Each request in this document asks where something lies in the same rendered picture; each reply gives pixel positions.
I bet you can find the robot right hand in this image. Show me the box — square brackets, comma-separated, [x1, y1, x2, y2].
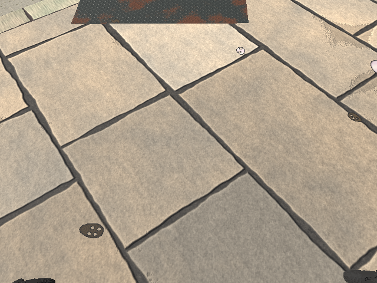
[343, 270, 377, 283]

